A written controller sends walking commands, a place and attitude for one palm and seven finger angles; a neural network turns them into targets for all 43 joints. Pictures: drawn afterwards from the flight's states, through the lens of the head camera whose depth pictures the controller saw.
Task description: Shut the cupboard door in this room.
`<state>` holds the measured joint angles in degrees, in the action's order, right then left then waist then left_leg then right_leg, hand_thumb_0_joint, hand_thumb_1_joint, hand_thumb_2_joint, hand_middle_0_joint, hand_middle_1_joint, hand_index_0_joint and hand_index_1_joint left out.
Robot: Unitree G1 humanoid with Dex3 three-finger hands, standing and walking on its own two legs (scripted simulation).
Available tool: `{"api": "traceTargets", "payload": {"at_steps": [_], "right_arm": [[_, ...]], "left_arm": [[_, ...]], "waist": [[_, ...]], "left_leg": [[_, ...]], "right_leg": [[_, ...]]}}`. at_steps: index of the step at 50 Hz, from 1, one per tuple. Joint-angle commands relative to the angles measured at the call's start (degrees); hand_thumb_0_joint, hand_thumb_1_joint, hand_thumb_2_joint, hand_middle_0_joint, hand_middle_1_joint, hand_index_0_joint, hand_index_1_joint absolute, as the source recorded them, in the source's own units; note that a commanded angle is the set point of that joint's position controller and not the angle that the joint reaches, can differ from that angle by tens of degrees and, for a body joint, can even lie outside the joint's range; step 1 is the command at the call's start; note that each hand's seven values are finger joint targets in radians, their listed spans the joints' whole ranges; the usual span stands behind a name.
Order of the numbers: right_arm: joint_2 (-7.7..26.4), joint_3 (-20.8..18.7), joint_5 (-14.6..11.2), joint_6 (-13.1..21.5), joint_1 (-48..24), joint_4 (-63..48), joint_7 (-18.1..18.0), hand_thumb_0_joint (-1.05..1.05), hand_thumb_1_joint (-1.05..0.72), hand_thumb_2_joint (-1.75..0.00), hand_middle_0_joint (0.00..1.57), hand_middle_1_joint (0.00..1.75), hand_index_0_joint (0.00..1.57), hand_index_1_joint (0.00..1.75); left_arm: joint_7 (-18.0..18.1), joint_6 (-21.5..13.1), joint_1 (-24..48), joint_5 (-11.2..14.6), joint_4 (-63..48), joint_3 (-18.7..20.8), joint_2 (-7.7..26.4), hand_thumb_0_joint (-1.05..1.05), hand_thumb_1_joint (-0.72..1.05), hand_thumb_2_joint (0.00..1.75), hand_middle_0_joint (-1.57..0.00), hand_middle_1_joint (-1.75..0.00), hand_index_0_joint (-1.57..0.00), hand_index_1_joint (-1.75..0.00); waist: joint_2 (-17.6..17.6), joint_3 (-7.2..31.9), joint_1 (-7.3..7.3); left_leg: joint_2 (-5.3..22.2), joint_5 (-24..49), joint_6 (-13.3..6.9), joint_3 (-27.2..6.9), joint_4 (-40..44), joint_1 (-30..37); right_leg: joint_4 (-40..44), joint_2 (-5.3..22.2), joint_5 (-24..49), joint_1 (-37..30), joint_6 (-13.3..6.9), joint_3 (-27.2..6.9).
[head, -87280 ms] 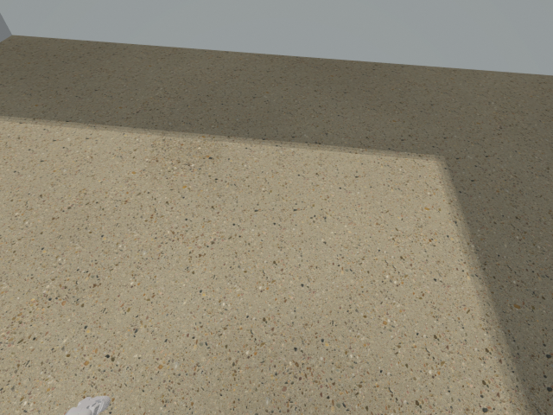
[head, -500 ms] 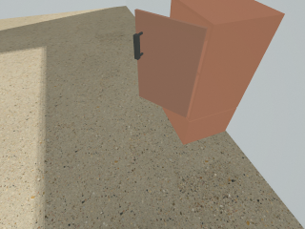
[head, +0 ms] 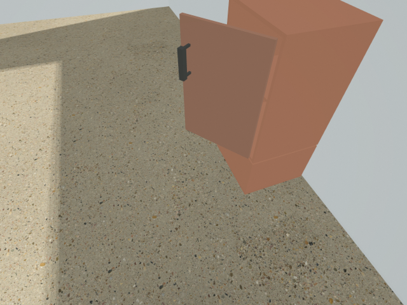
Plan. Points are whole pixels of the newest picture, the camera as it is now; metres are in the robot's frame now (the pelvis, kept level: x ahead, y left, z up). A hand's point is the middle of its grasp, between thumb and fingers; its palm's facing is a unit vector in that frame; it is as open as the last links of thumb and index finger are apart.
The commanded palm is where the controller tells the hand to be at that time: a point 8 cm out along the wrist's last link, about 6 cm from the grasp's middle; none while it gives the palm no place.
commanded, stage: walk to a spot facing it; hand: left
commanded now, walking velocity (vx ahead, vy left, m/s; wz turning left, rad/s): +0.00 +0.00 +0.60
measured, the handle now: (185, 62) +1.01 +0.12 -0.04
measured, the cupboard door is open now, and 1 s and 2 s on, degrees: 37 37 37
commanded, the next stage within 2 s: none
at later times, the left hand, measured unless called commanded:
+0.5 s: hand out of the picture +0.02 +0.23 -0.19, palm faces +0.23 -0.95 -0.23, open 7.4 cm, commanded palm none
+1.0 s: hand out of the picture -0.05 +0.18 -0.17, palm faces +0.56 -0.79 -0.26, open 7.4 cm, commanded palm none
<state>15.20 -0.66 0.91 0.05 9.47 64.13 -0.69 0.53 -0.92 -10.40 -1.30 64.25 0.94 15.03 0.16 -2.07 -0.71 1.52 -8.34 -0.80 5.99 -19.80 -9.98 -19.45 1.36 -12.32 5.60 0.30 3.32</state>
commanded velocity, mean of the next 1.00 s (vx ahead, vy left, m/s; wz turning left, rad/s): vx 0.06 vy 0.00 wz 0.60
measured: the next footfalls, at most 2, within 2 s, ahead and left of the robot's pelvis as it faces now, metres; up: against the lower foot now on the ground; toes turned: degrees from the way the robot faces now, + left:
right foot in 0.76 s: +0.07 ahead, -0.14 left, +0.00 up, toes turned +26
left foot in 1.10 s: -0.04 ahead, +0.12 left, +0.00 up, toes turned +46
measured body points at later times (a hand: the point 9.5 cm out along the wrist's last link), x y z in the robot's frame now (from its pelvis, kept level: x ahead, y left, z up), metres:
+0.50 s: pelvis -0.01 +0.02 -0.01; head +0.05 +0.05 +0.43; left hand +0.01 +0.28 -0.17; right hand +0.09 -0.21 -0.15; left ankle +0.02 +0.11 -0.75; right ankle -0.02 -0.14 -0.67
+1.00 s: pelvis +0.01 -0.02 -0.01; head +0.05 +0.00 +0.44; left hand -0.08 +0.22 -0.15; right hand +0.21 -0.21 -0.15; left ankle -0.07 +0.09 -0.70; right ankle +0.03 -0.16 -0.75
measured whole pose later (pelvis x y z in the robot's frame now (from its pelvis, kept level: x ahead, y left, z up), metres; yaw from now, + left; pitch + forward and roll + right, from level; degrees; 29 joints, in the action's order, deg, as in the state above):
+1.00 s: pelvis +0.01 -0.02 -0.01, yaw +36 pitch +1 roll +1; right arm 14.8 -4.6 1.4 -4.2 11.5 52.8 2.0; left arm 0.8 -0.5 -13.1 -2.1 51.3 3.1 12.1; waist -0.9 -5.6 -1.8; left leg 1.3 -24.9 2.8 2.3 -51.7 -25.4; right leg -28.7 6.8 -20.0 8.7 1.8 8.4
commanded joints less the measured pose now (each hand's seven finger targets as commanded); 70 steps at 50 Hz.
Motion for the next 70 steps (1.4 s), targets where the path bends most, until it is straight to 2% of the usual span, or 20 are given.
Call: {"api": "traceTargets", "payload": {"at_steps": [1,8,12,14,16,17,21,34,36,37,38,41,48,53,54,55,56,57,62,70], "right_arm": [[5.97,-1.01,-0.05,0.22,0.28,-3.06,-0.11,0.0,-0.9,-0.9,0.2,0.3,0.2,0.3],[4.18,-1.95,0.1,-1.61,0.78,-6.71,0.5,0.0,-0.9,-0.9,0.2,0.3,0.2,0.3],[2.7,-2.95,0.1,-2.39,0.64,-9.95,0.92,0.0,-0.9,-0.9,0.2,0.3,0.2,0.3],[2.8,-3.03,0.04,-2.14,3.05,-10.37,1.27,0.0,-0.9,-0.9,0.2,0.3,0.2,0.3],[10.06,-4.44,0.96,-1.39,8.43,-10.45,0.85,0.0,-0.9,-0.9,0.2,0.3,0.2,0.3],[10.89,-4.96,1.17,-1.51,12.55,-8.96,-0.05,0.0,-0.9,-0.9,0.2,0.3,0.2,0.3],[8.06,-4.32,0.92,-0.8,6.42,-11.56,-0.98,0.0,-0.9,-0.9,0.2,0.3,0.2,0.3],[8.59,-6.39,1.0,-2.56,2.3,-14.25,0.0,0.0,-0.9,-0.9,0.2,0.3,0.2,0.3],[5.81,-6.43,0.12,-2.94,0.95,-15.38,0.57,0.0,-0.9,-0.9,0.2,0.3,0.2,0.3],[2.0,-6.18,-0.17,-2.81,2.3,-16.33,0.74,0.0,-0.9,-0.9,0.2,0.3,0.2,0.3],[4.0,-6.47,0.91,-2.92,2.42,-16.35,1.03,0.0,-0.9,-0.9,0.2,0.3,0.2,0.3],[3.32,-6.17,0.69,-3.6,4.88,-15.1,2.09,0.0,-0.9,-0.9,0.2,0.3,0.2,0.3],[1.2,-3.77,0.28,-2.05,-6.01,-18.66,3.16,0.0,-0.9,-0.9,0.2,0.3,0.2,0.3],[1.78,-3.39,0.3,-0.38,-2.04,-17.76,3.13,0.0,-0.9,-0.9,0.2,0.3,0.2,0.3],[4.45,-4.02,0.49,0.11,3.95,-15.98,2.83,0.0,-0.9,-0.9,0.2,0.3,0.2,0.3],[12.03,-5.98,1.2,0.5,10.75,-14.57,2.16,0.0,-0.9,-0.9,0.2,0.3,0.2,0.3],[15.85,-6.83,1.15,0.45,18.51,-12.68,1.53,0.0,-0.9,-0.9,0.2,0.3,0.2,0.3],[15.07,-6.37,0.97,0.52,19.87,-10.91,0.95,0.0,-0.9,-0.9,0.2,0.3,0.2,0.3],[7.79,-3.96,0.52,2.54,7.43,-13.8,-0.18,0.0,-0.9,-0.9,0.2,0.3,0.2,0.3],[6.88,-4.15,0.63,3.04,8.51,-10.91,0.13,0.0,-0.9,-0.9,0.2,0.3,0.2,0.3]], "left_arm": [[0.77,0.07,-2.5,0.42,-2.45,1.42,6.65,0.0,0.9,0.9,-0.2,-0.3,-0.2,-0.3],[1.38,1.53,-4.11,0.17,-6.31,3.45,8.93,0.0,0.9,0.9,-0.2,-0.3,-0.2,-0.3],[1.77,1.58,-2.25,-0.62,-9.89,4.57,9.06,0.0,0.9,0.9,-0.2,-0.3,-0.2,-0.3],[1.57,1.63,-1.48,-0.35,-11.25,4.86,9.03,0.0,0.9,0.9,-0.2,-0.3,-0.2,-0.3],[1.28,2.28,-3.61,0.46,-13.5,4.17,4.4,0.0,0.9,0.9,-0.2,-0.3,-0.2,-0.3],[1.88,3.21,0.68,0.03,-14.72,3.83,4.29,0.0,0.9,0.9,-0.2,-0.3,-0.2,-0.3],[0.78,2.54,0.95,-0.1,-14.83,4.49,3.63,0.0,0.9,0.9,-0.2,-0.3,-0.2,-0.3],[1.11,2.69,-5.31,0.42,-16.0,4.56,3.32,0.0,0.9,0.9,-0.2,-0.3,-0.2,-0.3],[1.55,1.89,-10.03,-0.21,-15.49,5.58,8.02,0.0,0.9,0.9,-0.2,-0.3,-0.2,-0.3],[1.87,1.61,-8.6,-1.15,-16.67,6.6,12.73,0.0,0.9,0.9,-0.2,-0.3,-0.2,-0.3],[1.94,2.07,-1.57,-0.69,-18.54,5.35,12.44,0.0,0.9,0.9,-0.2,-0.3,-0.2,-0.3],[1.97,0.93,5.39,-0.42,-19.73,4.51,6.27,0.0,0.9,0.9,-0.2,-0.3,-0.2,-0.3],[0.84,-0.49,-9.42,-0.62,-14.55,5.85,10.17,0.0,0.9,0.9,-0.2,-0.3,-0.2,-0.3],[-0.12,-0.77,-9.08,-0.37,-14.01,6.48,11.21,0.0,0.9,0.9,-0.2,-0.3,-0.2,-0.3],[-0.42,-0.73,-8.28,0.1,-14.36,6.3,10.49,0.0,0.9,0.9,-0.2,-0.3,-0.2,-0.3],[-1.13,-0.59,-7.94,0.47,-16.4,5.71,6.42,0.0,0.9,0.9,-0.2,-0.3,-0.2,-0.3],[-1.41,-0.83,0.69,-0.14,-21.0,3.93,4.51,0.0,0.9,0.9,-0.2,-0.3,-0.2,-0.3],[-0.79,-0.41,6.28,-0.32,-21.42,4.31,5.4,0.0,0.9,0.9,-0.2,-0.3,-0.2,-0.3],[-2.26,0.09,-0.96,-0.42,-16.56,4.62,3.81,0.0,0.9,0.9,-0.2,-0.3,-0.2,-0.3],[-2.85,-0.26,4.03,-0.01,-18.62,4.07,2.43,0.0,0.9,0.9,-0.2,-0.3,-0.2,-0.3]], "waist": [[-0.04,1.02,0.59],[-5.85,2.0,1.2],[-10.68,-0.77,0.73],[-6.54,0.09,-0.73],[17.27,2.94,-2.08],[18.57,4.64,-5.06],[4.47,3.62,-1.09],[10.37,6.14,1.22],[1.42,5.62,3.67],[-14.41,3.43,3.3],[-11.73,-0.13,0.97],[-10.82,-1.52,-3.42],[-12.19,-0.15,4.16],[-9.72,1.73,1.38],[-5.12,5.03,-2.04],[11.79,9.36,-5.67],[17.0,7.63,-9.62],[11.1,5.31,-10.17],[7.85,0.49,-1.42],[6.39,-3.22,-0.85]], "left_leg": [[5.81,5.75,0.17,-7.63,1.53,1.31],[1.47,4.94,1.49,-5.47,-13.33,-7.4],[1.49,-17.29,2.1,-4.1,-24.97,-12.58],[2.03,-5.78,1.81,-3.83,-14.69,-6.61],[16.44,29.12,-7.08,-26.65,-2.75,3.26],[18.5,24.03,-8.14,-34.5,2.66,3.2],[13.34,5.18,-8.17,-27.23,3.14,-0.1],[5.64,-4.78,-5.98,-30.63,2.3,-8.81],[-1.42,-13.83,-0.83,-24.76,-6.85,-20.56],[-9.23,-21.44,3.53,-13.19,-24.51,-28.51],[-6.89,-23.18,2.91,-11.87,-40.07,-25.6],[-1.37,-15.09,3.35,-10.21,-51.91,-24.56],[-0.42,-17.56,3.25,-1.46,-28.92,-22.2],[-2.7,-13.43,1.11,2.83,-10.64,-5.85],[-2.35,-9.47,-0.08,1.07,-3.74,6.66],[11.95,-8.19,-6.27,-19.41,-1.56,20.85],[22.08,1.58,-12.91,-34.26,1.56,25.58],[21.94,-1.55,-12.83,-32.93,2.56,18.96],[11.92,1.56,-9.06,-18.77,5.52,8.17],[9.92,0.04,-9.92,-15.8,7.19,2.65]], "right_leg": [[2.14,6.85,5.63,3.72,-1.49,-3.55],[-2.16,14.5,11.19,2.0,-5.68,-3.94],[-4.23,20.94,22.67,3.16,-10.16,-2.46],[-11.84,18.24,22.57,5.44,-6.05,2.38],[-30.82,4.8,-13.83,18.6,2.94,7.72],[-40.96,1.9,-25.61,21.39,2.16,0.04],[-45.53,3.34,-11.19,25.55,2.47,-5.37],[-14.85,-3.1,-9.06,7.04,1.78,-2.65],[2.1,4.21,-8.93,-5.22,-0.86,-9.25],[10.33,21.12,-19.59,-3.69,-7.81,-28.14],[10.64,26.56,-17.24,8.71,-10.42,-26.79],[3.73,17.58,-0.49,11.02,-8.72,-12.48],[-0.55,18.82,15.42,-5.48,-6.83,-4.04],[-6.86,18.29,11.09,-0.45,-4.16,1.45],[-17.34,16.29,12.08,5.91,-1.51,5.72],[-34.32,9.01,-4.62,22.51,2.72,10.52],[-46.03,4.83,-23.71,38.01,3.42,5.85],[-48.74,6.82,-22.11,39.19,2.21,-0.73],[-44.23,6.64,-4.25,33.69,3.31,-2.03],[-22.75,4.13,2.7,25.57,3.41,0.13]]}}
